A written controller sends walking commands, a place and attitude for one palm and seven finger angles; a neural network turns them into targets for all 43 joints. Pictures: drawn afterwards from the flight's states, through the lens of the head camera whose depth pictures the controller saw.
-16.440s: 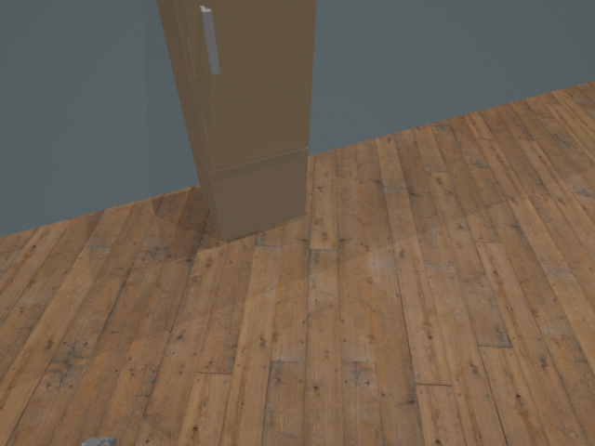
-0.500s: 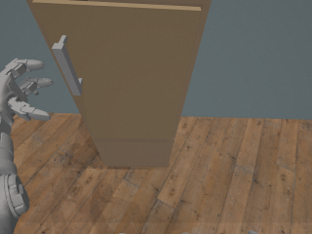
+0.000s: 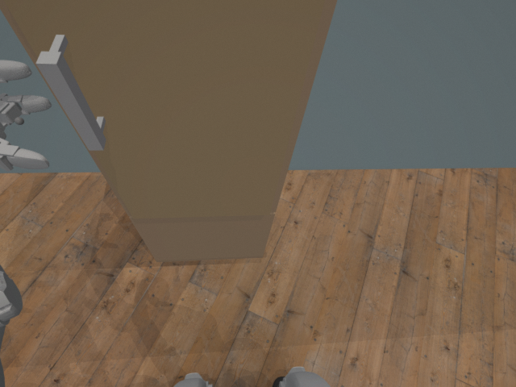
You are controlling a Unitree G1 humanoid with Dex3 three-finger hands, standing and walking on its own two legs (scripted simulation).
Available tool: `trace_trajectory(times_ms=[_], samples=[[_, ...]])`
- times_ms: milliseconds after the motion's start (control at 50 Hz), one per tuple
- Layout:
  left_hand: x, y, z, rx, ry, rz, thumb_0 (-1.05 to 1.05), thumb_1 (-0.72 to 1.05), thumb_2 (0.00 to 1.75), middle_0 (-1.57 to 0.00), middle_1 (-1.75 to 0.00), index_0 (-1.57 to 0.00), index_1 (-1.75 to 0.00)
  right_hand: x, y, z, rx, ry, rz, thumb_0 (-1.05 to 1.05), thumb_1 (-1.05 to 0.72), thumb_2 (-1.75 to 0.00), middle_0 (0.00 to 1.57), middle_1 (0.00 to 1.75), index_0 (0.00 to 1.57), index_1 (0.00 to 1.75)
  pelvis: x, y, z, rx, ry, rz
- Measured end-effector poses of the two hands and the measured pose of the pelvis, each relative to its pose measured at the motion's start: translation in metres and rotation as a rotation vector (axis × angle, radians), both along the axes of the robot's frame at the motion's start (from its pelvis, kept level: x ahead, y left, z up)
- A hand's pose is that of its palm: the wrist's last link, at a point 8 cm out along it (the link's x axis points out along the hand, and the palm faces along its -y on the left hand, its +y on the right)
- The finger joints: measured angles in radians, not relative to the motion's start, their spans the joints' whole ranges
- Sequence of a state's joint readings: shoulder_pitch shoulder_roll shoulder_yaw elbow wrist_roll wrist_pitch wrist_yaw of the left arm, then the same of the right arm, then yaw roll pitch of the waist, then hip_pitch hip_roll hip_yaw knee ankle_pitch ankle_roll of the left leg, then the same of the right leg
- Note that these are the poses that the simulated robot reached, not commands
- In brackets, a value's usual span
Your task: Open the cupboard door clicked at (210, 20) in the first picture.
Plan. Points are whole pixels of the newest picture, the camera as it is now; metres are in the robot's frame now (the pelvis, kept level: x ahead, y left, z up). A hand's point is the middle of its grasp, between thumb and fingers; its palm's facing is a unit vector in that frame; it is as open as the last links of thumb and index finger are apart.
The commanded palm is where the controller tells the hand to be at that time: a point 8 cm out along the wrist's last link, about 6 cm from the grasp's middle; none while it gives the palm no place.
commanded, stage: move the hooked fingers beside the handle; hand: left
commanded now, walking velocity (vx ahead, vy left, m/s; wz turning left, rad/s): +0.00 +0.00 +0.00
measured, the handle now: (80, 97) +0.50 +0.24 +0.13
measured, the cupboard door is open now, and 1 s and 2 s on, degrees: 0 0 0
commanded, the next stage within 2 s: slide the fingers in behind the handle in 0.70 s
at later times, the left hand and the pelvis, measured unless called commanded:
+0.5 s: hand (20, 128) +0.45 +0.30 +0.12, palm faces +0.03 -1.00 +0.01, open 13.9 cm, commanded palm +0.43 +0.35 +0.13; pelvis +0.00 +0.00 +0.00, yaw +0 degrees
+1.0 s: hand (23, 131) +0.44 +0.29 +0.13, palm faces +0.01 -1.00 +0.01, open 13.9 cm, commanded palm +0.42 +0.34 +0.12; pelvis +0.00 -0.01 +0.00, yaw +0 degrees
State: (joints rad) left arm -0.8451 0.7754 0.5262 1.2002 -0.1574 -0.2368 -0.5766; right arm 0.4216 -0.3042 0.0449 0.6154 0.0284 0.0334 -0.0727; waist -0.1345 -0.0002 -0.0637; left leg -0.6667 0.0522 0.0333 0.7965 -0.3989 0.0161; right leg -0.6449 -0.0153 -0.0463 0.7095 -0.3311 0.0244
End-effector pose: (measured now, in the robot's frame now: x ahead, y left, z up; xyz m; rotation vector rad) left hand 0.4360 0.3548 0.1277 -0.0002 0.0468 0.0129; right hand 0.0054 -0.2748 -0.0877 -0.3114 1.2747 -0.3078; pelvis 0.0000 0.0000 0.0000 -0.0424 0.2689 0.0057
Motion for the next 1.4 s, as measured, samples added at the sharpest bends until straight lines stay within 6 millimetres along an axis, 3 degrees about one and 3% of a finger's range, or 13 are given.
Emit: trace_trajectory(times_ms=[160,520,980,1400], samples=[[0.001,0.001,-0.008,-0.011,0.0,0.004,-0.01,-0.49,0.3,-0.3,-1.2,-0.3,-1.2,0.005,0.004,0.0,0.012,0.004,-0.009,0.01,-0.9,-0.9,0.21,0.3,0.21,0.3,0.004,0.001,-0.001,-0.003,0.007,-0.006],[-0.011,-0.004,-0.003,-0.013,-0.018,0.017,-0.01,-0.5,0.3,-0.3,-1.2,-0.3,-1.2,0.044,0.004,-0.003,0.029,-0.096,0.049,0.01,-0.9,-0.9,0.21,0.3,0.21,0.3,0.004,-0.002,-0.001,-0.002,-0.016,0.008],[-0.018,-0.01,0.0,-0.009,-0.038,-0.003,-0.01,-0.5,0.3,-0.3,-1.2,-0.3,-1.2,0.015,-0.004,-0.003,0.017,-0.047,0.02,0.01,-0.9,-0.9,0.21,0.3,0.2,0.3,-0.003,-0.006,-0.001,-0.001,-0.02,0.006],[-0.021,-0.035,-0.002,-0.007,-0.042,-0.008,-0.01,-0.5,0.3,-0.3,-1.2,-0.3,-1.2,0.036,0.006,-0.004,0.042,-0.142,0.054,0.01,-0.9,-0.9,0.21,0.3,0.2,0.3,-0.008,-0.004,0.0,0.002,-0.047,0.009]])
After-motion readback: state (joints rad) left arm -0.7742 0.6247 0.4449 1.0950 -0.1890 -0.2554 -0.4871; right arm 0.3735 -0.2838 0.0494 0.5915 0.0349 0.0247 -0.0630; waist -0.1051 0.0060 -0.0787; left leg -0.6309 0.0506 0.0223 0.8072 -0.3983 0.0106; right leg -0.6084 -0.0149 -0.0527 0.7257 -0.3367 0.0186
